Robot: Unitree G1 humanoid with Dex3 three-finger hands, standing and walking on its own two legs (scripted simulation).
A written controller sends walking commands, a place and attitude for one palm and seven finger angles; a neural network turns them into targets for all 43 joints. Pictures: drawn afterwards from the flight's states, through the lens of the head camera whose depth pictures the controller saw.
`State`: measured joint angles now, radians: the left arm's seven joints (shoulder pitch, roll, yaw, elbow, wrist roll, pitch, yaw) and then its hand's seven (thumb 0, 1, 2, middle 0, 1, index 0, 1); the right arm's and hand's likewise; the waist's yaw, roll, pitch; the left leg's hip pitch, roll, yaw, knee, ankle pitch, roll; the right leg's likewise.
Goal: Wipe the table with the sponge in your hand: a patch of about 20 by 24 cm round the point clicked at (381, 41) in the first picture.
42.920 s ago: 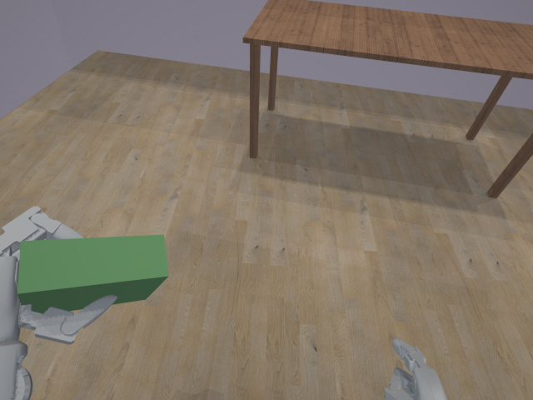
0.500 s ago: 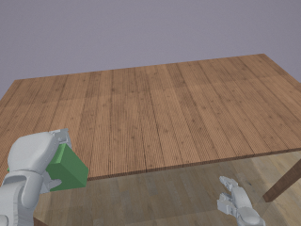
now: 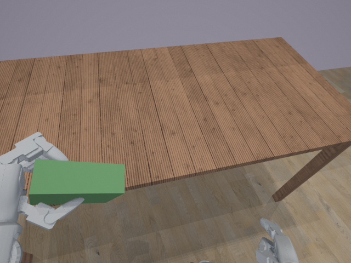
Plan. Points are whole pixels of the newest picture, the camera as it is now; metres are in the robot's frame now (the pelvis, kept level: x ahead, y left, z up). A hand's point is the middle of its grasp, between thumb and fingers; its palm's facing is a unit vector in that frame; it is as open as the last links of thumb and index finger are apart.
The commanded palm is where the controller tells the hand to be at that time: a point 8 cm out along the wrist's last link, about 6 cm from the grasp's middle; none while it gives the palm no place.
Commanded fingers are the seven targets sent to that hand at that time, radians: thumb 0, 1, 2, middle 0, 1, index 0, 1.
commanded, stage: step back with the hand held close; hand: left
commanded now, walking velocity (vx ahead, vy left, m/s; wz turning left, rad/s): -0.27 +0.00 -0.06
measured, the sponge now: (90, 185) +0.23 +0.17 +0.11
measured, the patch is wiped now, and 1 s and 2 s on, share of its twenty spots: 1.00 1.00 1.00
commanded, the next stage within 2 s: stop stepping back and stand still in 1.42 s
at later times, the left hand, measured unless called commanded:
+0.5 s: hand (7, 219) +0.15 +0.25 +0.16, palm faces +0.37 -0.83 -0.41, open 9.4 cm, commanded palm +0.10 +0.29 +0.19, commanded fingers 0.00 0.10 1.30 -1.20 -1.60 -1.20 -1.60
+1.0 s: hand (0, 220) +0.15 +0.25 +0.17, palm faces +0.40 -0.83 -0.39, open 9.4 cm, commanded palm +0.10 +0.28 +0.19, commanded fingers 0.00 0.10 1.30 -1.20 -1.60 -1.20 -1.60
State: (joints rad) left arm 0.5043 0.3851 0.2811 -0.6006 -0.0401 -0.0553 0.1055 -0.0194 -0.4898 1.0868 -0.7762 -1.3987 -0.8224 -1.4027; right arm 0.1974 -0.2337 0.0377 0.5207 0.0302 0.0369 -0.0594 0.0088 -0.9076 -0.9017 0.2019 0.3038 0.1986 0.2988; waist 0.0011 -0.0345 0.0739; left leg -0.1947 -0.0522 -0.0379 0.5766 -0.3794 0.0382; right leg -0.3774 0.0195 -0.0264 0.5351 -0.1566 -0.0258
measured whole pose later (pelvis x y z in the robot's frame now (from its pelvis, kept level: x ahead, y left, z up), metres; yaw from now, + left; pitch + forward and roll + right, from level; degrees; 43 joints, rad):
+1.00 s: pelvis -0.06 +0.01 -0.01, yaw -1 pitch +2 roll -3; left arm 0.49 0.35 0.39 -0.57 -0.02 -0.22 0.12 -0.02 -0.50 1.09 -0.78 -1.40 -0.83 -1.40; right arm 0.20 -0.18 0.00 0.62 -0.01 -0.06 -0.03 0.01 -0.91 -0.90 0.20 0.30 0.20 0.30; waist 0.02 0.00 0.00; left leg -0.41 0.03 0.01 0.73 -0.35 0.02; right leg -0.37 0.09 0.04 0.61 -0.28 0.00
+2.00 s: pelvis -0.30 +0.00 -0.01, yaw -2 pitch -2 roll -1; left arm 0.44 0.32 0.30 -0.38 -0.01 -0.10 0.16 -0.02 -0.49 1.09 -0.78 -1.40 -0.83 -1.41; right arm 0.33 -0.24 0.02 0.65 0.01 -0.11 -0.06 0.01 -0.91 -0.90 0.20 0.30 0.20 0.30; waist -0.01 0.01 -0.09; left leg -0.37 0.04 -0.02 0.74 -0.41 0.02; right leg -0.24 0.08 -0.07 0.57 -0.31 -0.07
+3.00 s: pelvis -0.30 +0.07 +0.01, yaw -2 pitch +0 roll -2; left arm 0.47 0.36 0.31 -0.49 -0.04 -0.15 0.15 -0.02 -0.49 1.09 -0.78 -1.40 -0.83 -1.41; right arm 0.18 -0.19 0.04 0.60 0.01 -0.09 -0.05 0.01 -0.91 -0.90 0.20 0.30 0.20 0.30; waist 0.01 -0.03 0.00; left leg -0.26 0.00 0.07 0.53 -0.28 0.06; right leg -0.20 0.01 -0.04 0.44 -0.23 0.01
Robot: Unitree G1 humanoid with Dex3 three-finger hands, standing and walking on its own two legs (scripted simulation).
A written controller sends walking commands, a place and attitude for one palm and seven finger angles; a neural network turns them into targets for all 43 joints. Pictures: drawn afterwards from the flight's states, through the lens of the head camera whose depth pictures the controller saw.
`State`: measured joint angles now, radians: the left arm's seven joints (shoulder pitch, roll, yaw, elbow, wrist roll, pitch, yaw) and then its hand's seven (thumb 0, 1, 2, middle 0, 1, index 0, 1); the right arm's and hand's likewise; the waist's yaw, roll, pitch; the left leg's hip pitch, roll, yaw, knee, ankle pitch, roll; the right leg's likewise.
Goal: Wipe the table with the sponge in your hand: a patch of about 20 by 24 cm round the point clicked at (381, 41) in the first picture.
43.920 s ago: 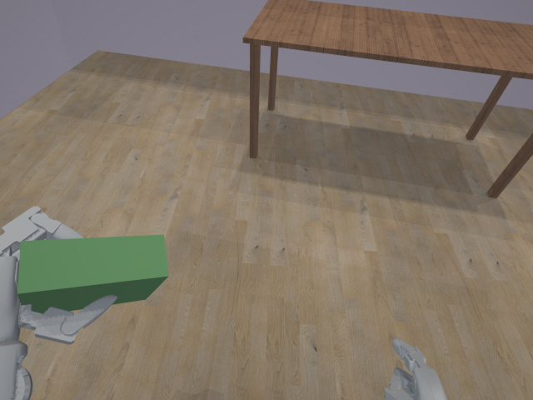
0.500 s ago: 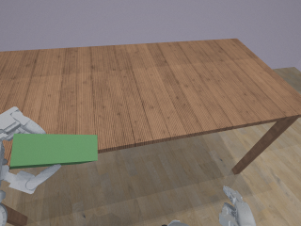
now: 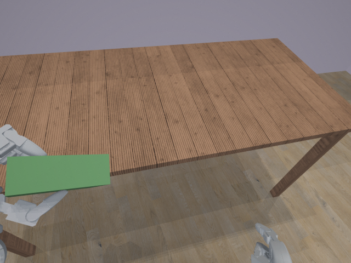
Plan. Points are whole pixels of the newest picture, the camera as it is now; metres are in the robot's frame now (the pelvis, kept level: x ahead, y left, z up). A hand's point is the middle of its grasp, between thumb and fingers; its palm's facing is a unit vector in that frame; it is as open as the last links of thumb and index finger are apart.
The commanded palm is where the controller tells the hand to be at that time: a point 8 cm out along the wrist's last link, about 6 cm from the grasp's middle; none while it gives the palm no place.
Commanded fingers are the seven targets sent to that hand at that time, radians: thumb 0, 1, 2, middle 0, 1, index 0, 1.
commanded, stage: step back with the hand held close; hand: left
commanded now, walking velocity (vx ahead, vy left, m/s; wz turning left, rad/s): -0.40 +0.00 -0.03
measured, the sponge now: (73, 174) +0.23 +0.21 +0.14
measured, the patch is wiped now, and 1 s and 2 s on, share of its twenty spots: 1.00 1.00 1.00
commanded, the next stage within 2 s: stop stepping back and stand still in 0.42 s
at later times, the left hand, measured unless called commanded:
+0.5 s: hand out of the picture +0.09 +0.27 +0.17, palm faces +0.43 -0.84 -0.33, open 9.4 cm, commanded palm +0.05 +0.29 +0.19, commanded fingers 0.00 0.10 1.30 -1.20 -1.60 -1.20 -1.60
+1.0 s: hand out of the picture -0.02 +0.23 +0.16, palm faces +0.42 -0.85 -0.33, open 9.4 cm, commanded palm -0.07 +0.27 +0.19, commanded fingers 0.00 0.10 1.30 -1.20 -1.60 -1.20 -1.60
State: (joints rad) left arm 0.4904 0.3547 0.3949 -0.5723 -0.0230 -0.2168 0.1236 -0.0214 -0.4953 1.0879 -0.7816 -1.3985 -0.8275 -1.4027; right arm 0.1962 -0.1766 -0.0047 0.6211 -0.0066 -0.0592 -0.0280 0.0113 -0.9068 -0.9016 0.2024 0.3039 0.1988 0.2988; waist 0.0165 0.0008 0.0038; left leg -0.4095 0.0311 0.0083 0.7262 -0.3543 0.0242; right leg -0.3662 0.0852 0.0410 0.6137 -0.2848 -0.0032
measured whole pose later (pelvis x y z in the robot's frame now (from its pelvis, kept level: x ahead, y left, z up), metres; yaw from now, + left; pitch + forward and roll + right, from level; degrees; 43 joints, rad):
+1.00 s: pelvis -0.24 -0.01 +0.00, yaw -1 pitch -2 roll -1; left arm 0.44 0.32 0.30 -0.38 -0.01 -0.10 0.16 -0.02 -0.49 1.09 -0.78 -1.40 -0.83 -1.41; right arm 0.33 -0.24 0.02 0.65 0.01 -0.11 -0.06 0.01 -0.91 -0.90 0.20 0.30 0.20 0.30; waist -0.01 0.01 -0.09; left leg -0.37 0.04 -0.02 0.74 -0.41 0.02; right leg -0.24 0.08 -0.07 0.57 -0.31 -0.07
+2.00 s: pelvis -0.24 +0.06 +0.02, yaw -1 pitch +0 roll -2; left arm 0.47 0.36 0.31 -0.49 -0.04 -0.15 0.15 -0.02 -0.49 1.09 -0.78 -1.40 -0.83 -1.41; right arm 0.18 -0.19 0.04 0.60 0.01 -0.09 -0.05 0.01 -0.91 -0.90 0.20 0.30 0.20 0.30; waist 0.01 -0.03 0.00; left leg -0.26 0.00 0.07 0.53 -0.28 0.06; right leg -0.20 0.01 -0.04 0.44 -0.23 0.01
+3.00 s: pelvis -0.24 +0.06 +0.02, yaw +0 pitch +0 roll -2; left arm 0.47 0.34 0.31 -0.45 -0.04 -0.15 0.15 -0.02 -0.49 1.09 -0.78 -1.40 -0.83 -1.41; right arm 0.17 -0.20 0.02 0.59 0.00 -0.09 -0.06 0.01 -0.91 -0.90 0.20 0.30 0.20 0.30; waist 0.01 0.00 -0.01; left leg -0.26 -0.01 0.06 0.51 -0.26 0.07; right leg -0.20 0.00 -0.05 0.40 -0.21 0.02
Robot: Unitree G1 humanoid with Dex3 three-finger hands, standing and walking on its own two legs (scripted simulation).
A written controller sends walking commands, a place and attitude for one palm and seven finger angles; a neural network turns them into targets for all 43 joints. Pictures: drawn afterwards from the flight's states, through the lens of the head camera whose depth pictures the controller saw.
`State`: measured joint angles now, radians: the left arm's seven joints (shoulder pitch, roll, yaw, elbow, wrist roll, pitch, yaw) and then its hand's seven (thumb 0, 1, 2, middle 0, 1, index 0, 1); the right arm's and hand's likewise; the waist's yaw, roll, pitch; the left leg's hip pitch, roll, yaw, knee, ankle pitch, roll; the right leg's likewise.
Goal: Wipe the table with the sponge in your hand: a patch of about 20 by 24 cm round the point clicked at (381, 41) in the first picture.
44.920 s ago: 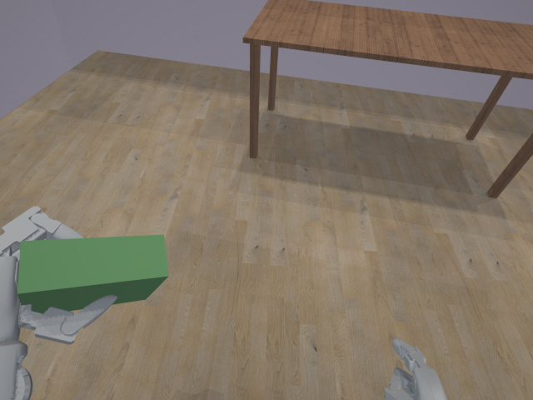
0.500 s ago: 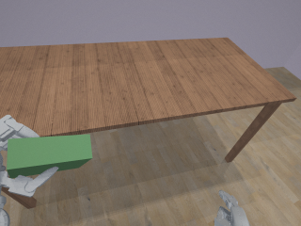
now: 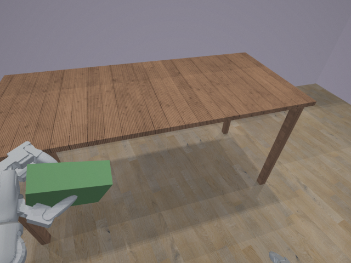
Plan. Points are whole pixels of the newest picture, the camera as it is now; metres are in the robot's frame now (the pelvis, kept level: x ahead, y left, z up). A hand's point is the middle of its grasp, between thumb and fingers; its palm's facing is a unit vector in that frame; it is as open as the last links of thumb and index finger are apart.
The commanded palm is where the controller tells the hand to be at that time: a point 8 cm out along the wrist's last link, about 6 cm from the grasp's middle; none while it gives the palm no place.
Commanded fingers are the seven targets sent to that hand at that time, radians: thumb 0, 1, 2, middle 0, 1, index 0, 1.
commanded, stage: stop stepping back and stand still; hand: left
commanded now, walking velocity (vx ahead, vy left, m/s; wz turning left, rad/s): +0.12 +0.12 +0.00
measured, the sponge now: (81, 184) +0.23 +0.20 +0.12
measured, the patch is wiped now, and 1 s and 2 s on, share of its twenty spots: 1.00 1.00 1.00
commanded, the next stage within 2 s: stand and wait in 0.24 s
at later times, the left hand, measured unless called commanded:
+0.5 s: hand (29, 185) +0.21 +0.27 +0.16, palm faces +0.41 -0.85 -0.33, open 9.4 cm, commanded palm +0.16 +0.31 +0.19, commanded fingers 0.00 0.10 1.30 -1.20 -1.60 -1.20 -1.60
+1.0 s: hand (6, 181) +0.21 +0.32 +0.16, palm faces +0.39 -0.86 -0.32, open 9.4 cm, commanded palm +0.16 +0.35 +0.19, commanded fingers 0.00 0.10 1.30 -1.20 -1.60 -1.20 -1.60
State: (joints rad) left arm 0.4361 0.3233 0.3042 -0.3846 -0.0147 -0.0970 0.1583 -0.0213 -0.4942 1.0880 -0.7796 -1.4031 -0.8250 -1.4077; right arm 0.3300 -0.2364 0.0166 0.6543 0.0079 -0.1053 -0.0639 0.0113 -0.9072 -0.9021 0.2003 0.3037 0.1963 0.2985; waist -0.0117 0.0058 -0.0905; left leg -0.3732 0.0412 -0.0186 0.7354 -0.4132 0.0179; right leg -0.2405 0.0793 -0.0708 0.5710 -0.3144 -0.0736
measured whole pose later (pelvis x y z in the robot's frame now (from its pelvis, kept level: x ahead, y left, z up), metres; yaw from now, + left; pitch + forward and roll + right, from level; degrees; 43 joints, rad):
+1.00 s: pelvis +0.00 +0.07 +0.01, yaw +0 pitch +0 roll -2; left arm 0.47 0.36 0.31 -0.49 -0.04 -0.15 0.15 -0.02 -0.49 1.09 -0.78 -1.40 -0.83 -1.41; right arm 0.18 -0.19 0.04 0.60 0.01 -0.09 -0.05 0.01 -0.91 -0.90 0.20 0.30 0.20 0.30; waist 0.01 -0.03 0.00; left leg -0.26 0.00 0.07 0.53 -0.28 0.06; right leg -0.20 0.01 -0.04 0.44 -0.23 0.01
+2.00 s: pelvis +0.00 +0.07 +0.02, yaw +1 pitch +0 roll -2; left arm 0.47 0.34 0.31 -0.45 -0.04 -0.15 0.15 -0.02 -0.49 1.09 -0.78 -1.40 -0.83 -1.41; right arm 0.17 -0.20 0.02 0.59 0.00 -0.09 -0.06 0.01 -0.91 -0.90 0.20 0.30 0.20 0.30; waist 0.01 0.00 -0.01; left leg -0.26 -0.01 0.06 0.51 -0.26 0.07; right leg -0.20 0.00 -0.05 0.40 -0.21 0.02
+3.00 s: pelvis +0.00 +0.07 +0.02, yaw +1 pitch +0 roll -2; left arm 0.47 0.35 0.31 -0.45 -0.04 -0.16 0.15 -0.02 -0.49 1.09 -0.78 -1.40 -0.83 -1.41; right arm 0.18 -0.20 0.02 0.59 0.00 -0.10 -0.06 0.01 -0.91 -0.90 0.20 0.30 0.20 0.30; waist 0.01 0.00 -0.01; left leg -0.25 -0.01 0.07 0.50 -0.26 0.07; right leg -0.20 0.00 -0.04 0.41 -0.21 0.02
